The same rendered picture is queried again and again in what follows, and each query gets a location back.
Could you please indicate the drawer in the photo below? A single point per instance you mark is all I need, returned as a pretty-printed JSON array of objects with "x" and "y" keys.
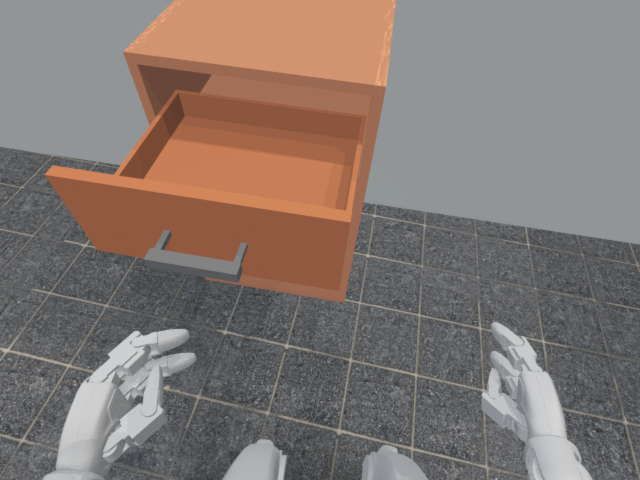
[{"x": 217, "y": 171}]

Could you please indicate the cabinet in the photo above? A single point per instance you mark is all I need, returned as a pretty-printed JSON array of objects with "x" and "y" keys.
[{"x": 323, "y": 54}]

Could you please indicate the right robot hand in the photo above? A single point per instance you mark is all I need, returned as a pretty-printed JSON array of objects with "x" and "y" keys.
[{"x": 532, "y": 388}]

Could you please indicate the right robot thigh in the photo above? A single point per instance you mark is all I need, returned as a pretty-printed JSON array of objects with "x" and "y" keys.
[{"x": 387, "y": 465}]

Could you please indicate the left robot hand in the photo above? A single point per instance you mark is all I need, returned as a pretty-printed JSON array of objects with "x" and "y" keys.
[{"x": 89, "y": 441}]

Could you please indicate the handle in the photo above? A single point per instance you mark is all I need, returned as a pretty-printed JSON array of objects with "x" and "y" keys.
[{"x": 159, "y": 258}]

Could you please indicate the robot right shin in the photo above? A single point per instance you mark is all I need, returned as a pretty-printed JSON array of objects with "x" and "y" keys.
[{"x": 388, "y": 448}]

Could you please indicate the right robot forearm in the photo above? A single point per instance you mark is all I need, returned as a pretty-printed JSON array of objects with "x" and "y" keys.
[{"x": 553, "y": 458}]

